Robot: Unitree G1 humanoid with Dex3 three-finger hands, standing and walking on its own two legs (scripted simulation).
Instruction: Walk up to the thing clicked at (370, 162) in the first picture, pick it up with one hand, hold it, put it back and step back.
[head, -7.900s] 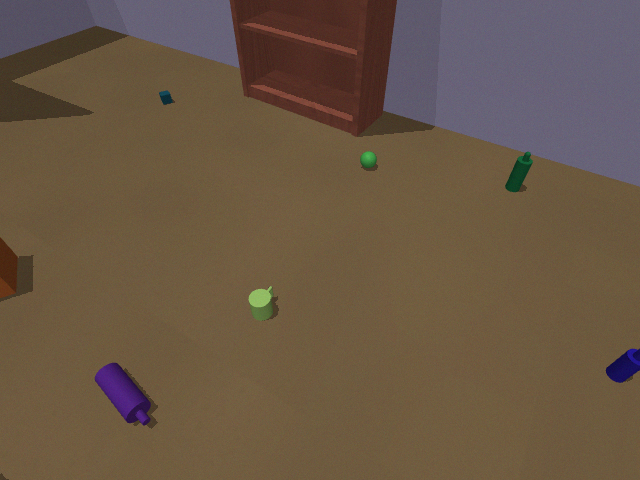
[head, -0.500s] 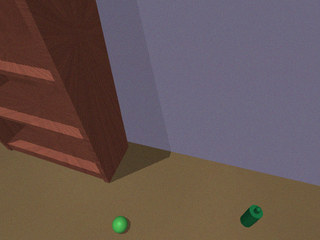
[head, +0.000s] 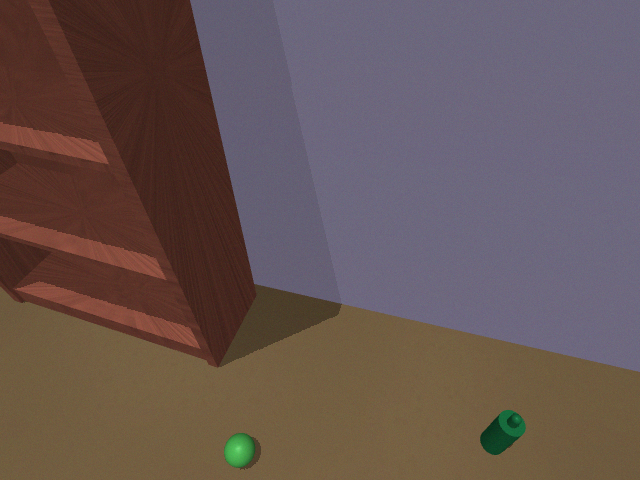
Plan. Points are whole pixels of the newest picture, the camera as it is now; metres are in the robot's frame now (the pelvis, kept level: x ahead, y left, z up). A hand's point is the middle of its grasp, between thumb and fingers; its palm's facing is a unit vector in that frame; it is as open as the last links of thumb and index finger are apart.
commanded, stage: stand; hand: left
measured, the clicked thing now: (239, 449) +0.38 +0.25 -0.74
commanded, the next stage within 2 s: walk up in 0.84 s
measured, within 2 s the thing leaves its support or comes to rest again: neither
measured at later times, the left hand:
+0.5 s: hand out of the picture +0.08 +0.25 -0.16, palm faces -0.04 -0.94 -0.35, open 7.3 cm
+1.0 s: hand out of the picture +0.08 +0.26 -0.16, palm faces -0.02 -0.93 -0.36, open 7.3 cm
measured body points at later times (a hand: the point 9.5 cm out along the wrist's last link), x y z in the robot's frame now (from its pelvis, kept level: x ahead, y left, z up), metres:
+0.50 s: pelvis +0.00 +0.00 +0.00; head +0.01 +0.00 +0.45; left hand +0.08 +0.30 -0.13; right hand +0.07 -0.30 -0.14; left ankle -0.01 +0.14 -0.75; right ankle -0.01 -0.12 -0.75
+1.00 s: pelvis -0.01 +0.00 +0.00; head +0.02 +0.00 +0.45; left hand +0.08 +0.31 -0.13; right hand +0.07 -0.31 -0.13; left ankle -0.01 +0.14 -0.75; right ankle -0.01 -0.12 -0.75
